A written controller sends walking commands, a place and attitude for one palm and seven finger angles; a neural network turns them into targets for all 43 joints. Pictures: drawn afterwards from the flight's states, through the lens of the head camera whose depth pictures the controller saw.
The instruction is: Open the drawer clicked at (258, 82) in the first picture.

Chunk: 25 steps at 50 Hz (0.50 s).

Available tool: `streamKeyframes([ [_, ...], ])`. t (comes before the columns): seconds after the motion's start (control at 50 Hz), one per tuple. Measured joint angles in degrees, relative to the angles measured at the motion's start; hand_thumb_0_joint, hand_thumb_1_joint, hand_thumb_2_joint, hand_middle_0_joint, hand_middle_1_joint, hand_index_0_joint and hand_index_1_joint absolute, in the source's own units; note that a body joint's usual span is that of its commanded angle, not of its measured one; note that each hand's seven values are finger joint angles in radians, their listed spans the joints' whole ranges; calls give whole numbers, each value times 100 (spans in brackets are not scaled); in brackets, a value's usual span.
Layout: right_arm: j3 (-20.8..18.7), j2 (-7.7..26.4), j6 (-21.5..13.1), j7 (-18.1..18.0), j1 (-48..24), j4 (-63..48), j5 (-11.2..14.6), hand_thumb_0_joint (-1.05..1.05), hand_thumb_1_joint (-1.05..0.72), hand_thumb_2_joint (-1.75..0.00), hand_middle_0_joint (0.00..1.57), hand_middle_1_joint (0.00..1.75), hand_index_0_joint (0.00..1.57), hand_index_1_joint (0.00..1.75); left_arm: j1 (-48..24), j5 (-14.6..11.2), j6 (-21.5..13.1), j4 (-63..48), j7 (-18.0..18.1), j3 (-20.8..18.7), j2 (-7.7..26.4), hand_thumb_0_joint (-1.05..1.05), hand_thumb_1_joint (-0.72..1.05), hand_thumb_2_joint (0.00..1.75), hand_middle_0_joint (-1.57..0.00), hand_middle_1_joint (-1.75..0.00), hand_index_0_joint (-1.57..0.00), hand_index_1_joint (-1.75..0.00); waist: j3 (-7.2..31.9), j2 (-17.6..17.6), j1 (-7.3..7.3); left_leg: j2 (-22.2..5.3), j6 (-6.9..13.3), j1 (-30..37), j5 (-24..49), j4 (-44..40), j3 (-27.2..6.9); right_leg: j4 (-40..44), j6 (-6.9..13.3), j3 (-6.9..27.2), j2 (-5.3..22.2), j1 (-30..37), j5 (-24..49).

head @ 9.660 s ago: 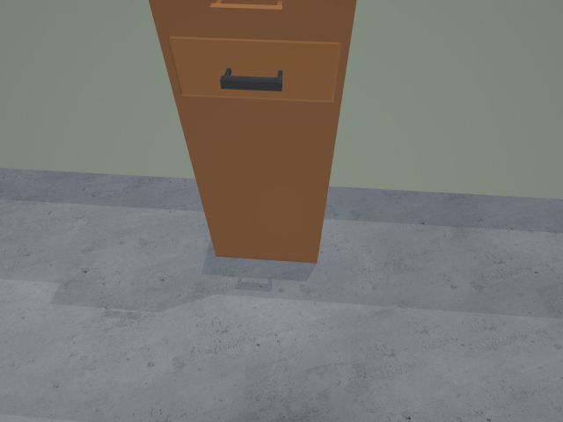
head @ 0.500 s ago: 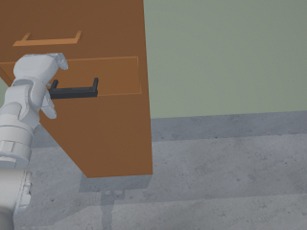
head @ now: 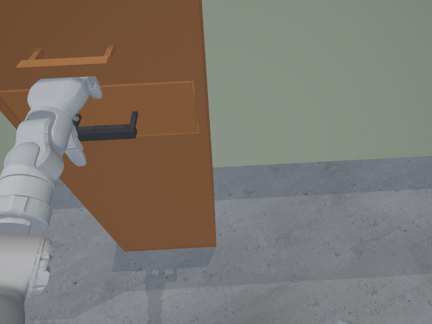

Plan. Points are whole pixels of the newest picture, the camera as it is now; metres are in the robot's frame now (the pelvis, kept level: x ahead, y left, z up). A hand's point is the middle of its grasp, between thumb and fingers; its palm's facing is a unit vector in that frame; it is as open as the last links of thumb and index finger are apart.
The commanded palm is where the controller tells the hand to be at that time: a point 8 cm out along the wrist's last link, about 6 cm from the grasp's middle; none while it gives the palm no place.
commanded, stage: move the hooked fingers above the handle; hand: left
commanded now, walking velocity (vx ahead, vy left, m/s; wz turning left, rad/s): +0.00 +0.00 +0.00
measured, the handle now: (103, 125) +0.49 +0.26 +0.09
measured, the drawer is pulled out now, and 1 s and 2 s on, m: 0.00 0.00 0.00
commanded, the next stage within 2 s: lower the fingers behind the handle in 1.40 s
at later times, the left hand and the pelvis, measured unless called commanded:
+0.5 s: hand (83, 117) +0.45 +0.26 +0.15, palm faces +0.03 -0.01 -1.00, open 13.7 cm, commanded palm +0.43 +0.27 +0.21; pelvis +0.00 -0.01 +0.00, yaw -1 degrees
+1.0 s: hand (80, 116) +0.45 +0.27 +0.15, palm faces +0.04 -0.03 -1.00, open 13.7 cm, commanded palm +0.43 +0.28 +0.21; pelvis +0.00 +0.00 +0.00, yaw +0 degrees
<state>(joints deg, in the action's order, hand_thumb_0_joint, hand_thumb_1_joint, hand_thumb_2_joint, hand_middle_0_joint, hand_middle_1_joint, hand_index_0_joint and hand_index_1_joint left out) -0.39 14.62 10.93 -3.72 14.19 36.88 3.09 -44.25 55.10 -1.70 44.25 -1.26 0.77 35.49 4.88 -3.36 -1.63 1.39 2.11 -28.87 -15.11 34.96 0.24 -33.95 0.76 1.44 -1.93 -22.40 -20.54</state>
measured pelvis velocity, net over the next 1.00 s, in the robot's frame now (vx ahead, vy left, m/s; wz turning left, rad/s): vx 0.00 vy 0.00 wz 0.00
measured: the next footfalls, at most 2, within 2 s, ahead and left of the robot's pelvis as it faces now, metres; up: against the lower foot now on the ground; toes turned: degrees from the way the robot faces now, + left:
none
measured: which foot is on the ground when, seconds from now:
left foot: down 0.00-1.00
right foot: down 0.00-1.00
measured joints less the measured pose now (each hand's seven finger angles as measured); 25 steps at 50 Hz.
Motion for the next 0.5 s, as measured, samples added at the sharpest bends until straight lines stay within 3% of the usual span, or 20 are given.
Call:
streamKeyframes([
  [0.08, -46, 0, -24, -24, 131, 30, 22, 1, -90, -90, 21, 30, 20, 30, -133, -18, 138, 64, -240, 230, 133, 0, -49, 31, -34, -121, -33, -121, 3, 36, 16, 18, -17, 15, 0, -4, -85, 37, 21, -86, 7, 59, -14],
  [0.2, -147, 86, -13, -37, 228, 77, -2, 1, -90, -90, 20, 30, 20, 30, 42, -258, -172, -547, -539, 560, -65, 0, -49, 31, -33, -120, -32, -121, -8, 61, 46, 38, -15, 109, -40, 11, -140, 88, 24, -141, 20, 200, -39],
  [0.28, -128, 124, 14, -20, 100, 51, -15, 1, -90, -90, 20, 30, 20, 30, 240, -326, -468, -729, -394, 316, -253, 0, -49, 31, -32, -120, -32, -121, -15, 53, -17, 20, -7, 136, -68, 23, -62, 44, 18, -62, 12, 185, -53],
  [0.36, -77, 93, 5, -10, -13, -9, -31, 1, -90, -90, 20, 30, 20, 30, 240, -235, -522, -612, -122, 84, -239, 0, -49, 31, -37, -123, -32, -120, -38, 43, -50, -10, -18, 72, -64, 37, 3, -27, 24, 5, -10, 73, -53],
  [0.44, -39, 44, 14, -3, -70, -17, -41, 1, -90, -90, 20, 30, 20, 30, 254, -5, -318, -480, 118, -34, -117, 0, -49, 31, -38, -124, -34, -122, -30, -20, -27, -42, -33, 37, -35, 8, 37, -19, 33, 41, -38, 12, -17],
  [0.5, -10, 11, 35, -17, -73, 9, -9, 1, -90, -90, 20, 30, 20, 30, 269, 6, -62, -264, 104, -81, -20, 0, -49, 31, -37, -123, -34, -123, -6, -57, -20, -51, -43, 70, -10, -45, 36, 26, 39, 43, -46, 39, 5],
])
